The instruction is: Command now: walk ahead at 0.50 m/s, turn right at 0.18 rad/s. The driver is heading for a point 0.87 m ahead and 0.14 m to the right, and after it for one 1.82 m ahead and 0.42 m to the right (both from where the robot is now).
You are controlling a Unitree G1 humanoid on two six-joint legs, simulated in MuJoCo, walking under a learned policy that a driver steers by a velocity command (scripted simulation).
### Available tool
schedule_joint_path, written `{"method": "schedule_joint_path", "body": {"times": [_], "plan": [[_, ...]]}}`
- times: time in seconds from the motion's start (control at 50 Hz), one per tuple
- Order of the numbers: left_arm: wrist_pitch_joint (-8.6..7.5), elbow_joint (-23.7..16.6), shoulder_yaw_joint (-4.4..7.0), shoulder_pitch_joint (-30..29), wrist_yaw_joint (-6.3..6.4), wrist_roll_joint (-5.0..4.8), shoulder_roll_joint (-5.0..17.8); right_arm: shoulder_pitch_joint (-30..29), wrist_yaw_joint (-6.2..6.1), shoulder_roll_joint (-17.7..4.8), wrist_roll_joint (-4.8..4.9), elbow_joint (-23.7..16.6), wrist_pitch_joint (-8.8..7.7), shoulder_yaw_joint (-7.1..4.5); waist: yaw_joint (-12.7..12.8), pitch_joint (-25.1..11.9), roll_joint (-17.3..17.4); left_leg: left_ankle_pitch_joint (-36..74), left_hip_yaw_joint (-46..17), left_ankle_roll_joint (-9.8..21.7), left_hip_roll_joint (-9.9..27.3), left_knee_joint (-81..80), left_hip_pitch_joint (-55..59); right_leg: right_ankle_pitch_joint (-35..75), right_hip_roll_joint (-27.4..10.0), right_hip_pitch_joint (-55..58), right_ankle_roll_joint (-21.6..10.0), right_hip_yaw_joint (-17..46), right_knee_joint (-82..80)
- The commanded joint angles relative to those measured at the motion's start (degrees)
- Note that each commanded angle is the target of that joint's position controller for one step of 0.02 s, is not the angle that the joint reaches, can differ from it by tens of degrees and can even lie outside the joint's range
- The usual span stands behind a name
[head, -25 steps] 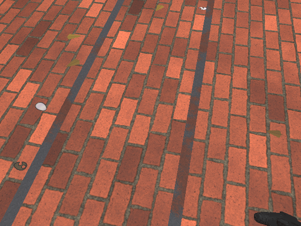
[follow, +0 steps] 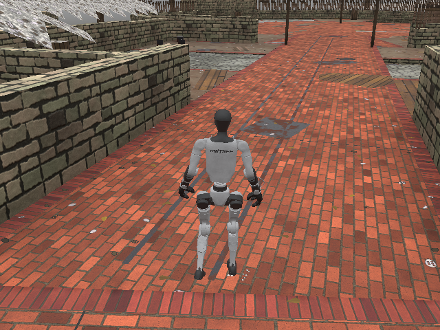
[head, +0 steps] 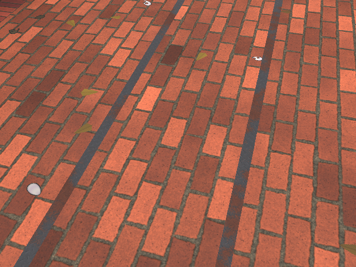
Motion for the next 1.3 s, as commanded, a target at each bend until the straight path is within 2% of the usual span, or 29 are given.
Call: {"method": "schedule_joint_path", "body": {"times": [0.02,0.06,0.14,0.26,0.34,0.36,0.38,0.4,0.42,0.44,0.46,0.48,0.52,0.62,0.68,0.78,0.82,0.84,0.86,0.88,0.9,0.92,0.94,0.98,1.02,1.06,1.18,1.24,1.3], "plan": [[0.07,-2.48,2.3,4.19,0.17,0.13,8.15,-5.09,-0.36,-4.56,-1.34,-6.59,-1.48,-1.23,0.92,0.8,-5.16,6.5,-1.15,0.28,6.14,-3.15,-19.42,-7.15,-13.58,16.64,-9.9,27.19,-21.25],[0.28,-2.1,2.17,3.21,0.81,-0.3,7.38,-4.44,-0.36,-3.45,-1.56,-5.95,-1.35,-1.0,-0.22,-1.05,-7.67,8.64,0.31,-1.22,5.57,-10.12,-13.9,0.22,-10.98,14.55,-9.71,22.1,-22.28],[0.55,0.48,2.9,5.97,2.28,-1.47,8.7,-10.46,-0.55,-1.33,-1.62,-6.77,-1.68,0.02,1.39,-1.26,-6.54,15.43,0.9,-3.66,3.42,-25.62,-11.21,7.51,-9.9,15.08,-10.62,17.54,-22.98],[1.99,3.28,3.49,9.76,3.11,-2.05,9.25,-19.06,0.28,-2.55,-0.4,-9.03,-3.29,0.08,4.04,0.43,-6.52,23.61,-0.3,-4.71,1.04,-37.88,-6.34,5.96,-9.64,15.59,-9.69,19.88,-20.71],[2.76,3.03,3.53,7.64,3.0,-2.33,8.43,-14.74,0.65,-4.48,-0.1,-8.26,-4.43,-1.03,0.46,-0.88,-7.8,20.82,0.23,-1.88,0.64,-44.1,4.29,5.86,-8.64,15.86,-7.74,23.65,-14.94],[2.75,2.39,3.12,6.25,2.9,-2.05,7.13,-10.03,0.37,-5.79,-0.31,-7.03,-4.59,-1.75,-1.97,-3.14,-7.28,20.83,-0.34,-0.32,2.62,-45.02,12.64,6.65,-6.67,12.66,-6.11,22.31,-10.23],[2.44,1.07,2.07,4.45,2.64,-1.47,4.17,-1.52,-0.17,-8.89,-1.14,-5.82,-4.61,-2.79,-5.96,-8.99,-3.06,17.15,-7.73,3.28,10.86,-44.62,25.49,3.34,-3.52,6.09,-3.92,17.86,2.82],[1.88,-0.31,0.78,10.72,2.62,-2.17,0.3,4.77,-0.36,-13.92,-1.62,-4.44,-3.75,-4.14,-4.46,-15.63,11.63,9.2,-28.65,12.46,23.72,-46.94,42.16,-16.28,4.14,-10.43,-0.31,9.32,19.34],[1.79,0.2,1.44,12.01,2.88,-2.95,5.16,4.94,0.0,-10.63,-0.36,-3.55,-3.38,-3.68,-4.43,-13.08,12.89,-1.78,-37.92,14.61,27.53,-49.61,41.22,-21.47,0.08,-19.38,0.44,8.12,28.96],[2.04,0.46,2.42,7.7,2.88,-2.76,8.7,2.34,-0.03,-6.59,-0.17,-4.4,-3.34,-2.6,-5.19,-5.98,7.48,-1.51,-31.24,12.45,24.63,-50.67,35.19,-16.58,-2.32,-21.57,0.72,8.53,32.75],[2.33,0.22,2.58,4.76,2.85,-2.08,8.52,-0.36,0.0,-4.94,-0.62,-4.8,-3.19,-1.95,-4.48,-2.07,4.55,4.76,-24.0,10.61,21.83,-51.68,29.74,-12.34,-3.88,-20.8,1.23,7.15,33.14],[2.45,-0.28,2.66,2.68,2.67,-1.44,7.97,-2.28,0.07,-3.4,-0.8,-4.64,-3.06,-1.42,-3.74,0.74,3.74,11.04,-18.94,9.61,19.72,-52.94,25.34,-9.44,-5.05,-20.14,1.6,6.76,31.54],[2.69,-1.31,2.52,1.44,1.92,-1.84,6.09,-3.41,0.04,-2.55,-1.37,-3.95,-3.16,-0.99,-2.16,1.98,5.25,18.27,-11.37,7.99,16.94,-55.21,20.15,-6.05,-6.92,-17.16,1.8,5.77,29.3],[2.79,-4.25,1.35,-3.35,0.71,-1.63,3.35,-2.55,-0.01,-6.27,-0.91,-1.51,-3.42,-2.03,-1.99,2.51,3.58,31.49,-0.46,8.84,16.5,-57.74,18.23,2.5,-8.14,-17.76,3.33,3.2,19.66],[2.09,-5.5,0.39,-8.72,-0.21,-1.41,2.04,-1.21,-0.08,-7.45,-0.54,-0.23,-3.19,-1.99,-3.79,3.41,2.51,32.48,5.33,7.51,14.45,-58.11,16.44,11.82,-7.12,-12.63,2.35,0.63,8.01],[1.44,-8.67,0.27,-16.41,-1.41,-1.35,3.06,5.12,0.31,-9.96,1.35,3.57,-1.83,-2.11,-4.38,5.66,2.48,36.51,4.4,7.13,17.71,-56.11,22.43,8.27,-4.58,-8.6,-0.55,-2.13,-2.87],[1.18,-7.85,1.54,-12.16,-1.35,-0.86,5.98,5.26,0.15,-11.75,1.51,4.23,-1.02,-2.3,-0.51,2.47,4.19,51.68,4.28,5.96,17.81,-48.98,24.57,4.48,-1.98,0.16,-2.37,-3.92,-5.81],[1.19,-5.46,2.84,-4.03,-0.96,-0.72,8.3,4.7,-0.01,-11.72,1.48,4.43,-0.7,-2.0,4.41,-2.16,3.96,57.46,5.98,4.59,15.77,-39.87,22.27,7.42,-0.49,11.99,-4.01,-5.11,-8.47],[1.49,-3.2,4.21,5.09,-0.1,-0.26,11.71,4.85,-0.15,-9.97,0.67,3.71,-1.02,-1.11,8.45,-8.88,2.93,48.29,6.86,2.46,13.31,-26.97,11.77,11.42,-5.44,29.46,-6.14,-0.5,-5.31],[1.77,-2.56,5.35,10.54,0.68,0.99,18.13,11.05,0.49,-2.34,-0.44,1.6,-1.94,1.53,6.73,-20.21,-11.3,12.9,8.29,-1.92,4.6,-2.26,-11.66,7.17,-23.91,53.35,-15.21,25.29,-5.95],[2.02,-2.6,4.29,12.08,0.85,0.69,13.63,10.57,0.62,-5.33,0.5,3.52,-2.85,0.87,8.5,-27.53,-11.12,-9.25,-1.79,-2.04,2.11,6.42,-15.13,5.0,-27.51,52.52,-16.7,37.39,-13.33],[1.93,-1.97,3.18,8.72,0.76,0.5,11.14,5.15,0.61,-9.39,2.37,1.49,-2.92,-0.71,7.94,-16.78,-8.5,-6.57,-2.16,-1.76,4.95,9.01,-20.0,4.8,-24.8,44.67,-13.38,27.49,-14.74],[1.67,-1.48,2.62,5.0,0.68,-0.05,9.21,2.11,0.36,-8.3,2.39,0.53,-2.79,-0.48,5.79,-9.51,-7.38,-1.95,-0.2,-1.71,7.57,6.18,-20.8,6.56,-22.04,36.31,-11.49,19.68,-16.33],[0.66,-0.94,1.7,-0.99,0.25,0.04,5.5,2.44,-0.22,-6.62,1.02,1.12,-1.24,-0.82,1.44,-2.77,-7.88,4.77,0.2,-2.26,10.64,1.09,-15.16,7.75,-17.65,22.86,-9.34,9.96,-21.61],[-0.62,-0.08,1.91,-3.47,0.03,0.36,4.64,5.29,-0.32,-3.4,1.11,2.14,0.53,-0.4,-0.92,-1.21,-7.44,8.26,0.47,-2.94,10.94,0.42,-10.83,7.69,-17.19,16.69,-9.82,5.95,-26.27],[-1.48,1.2,2.32,-4.52,0.25,0.66,5.26,3.54,-0.6,-2.84,0.95,1.2,1.52,-0.56,-1.75,1.54,-6.43,11.86,-0.52,-3.44,11.15,-2.11,-12.95,9.9,-17.29,14.8,-9.73,1.67,-28.84],[-1.05,4.23,3.29,-3.22,1.95,0.54,8.01,-6.6,1.2,-1.41,0.02,-2.45,0.91,0.11,0.55,6.01,-3.48,27.54,2.21,-2.79,9.88,-22.39,-13.84,16.98,-15.95,17.53,-7.58,-9.61,-29.12],[0.32,5.3,3.86,-2.27,2.87,-0.47,9.84,-9.61,2.53,-2.11,-0.85,-5.21,0.81,-0.12,1.24,5.41,-4.03,27.26,5.66,-2.11,7.73,-28.74,-10.9,31.13,-16.64,20.85,-6.19,-12.31,-23.36],[1.65,5.03,4.59,-4.33,3.54,-2.62,11.59,-3.66,3.41,-5.47,-0.99,-5.4,1.35,-1.81,-2.46,0.95,-6.23,20.6,8.52,0.21,3.78,-31.61,-3.39,40.75,-16.83,23.82,-3.71,-12.87,-11.67]]}}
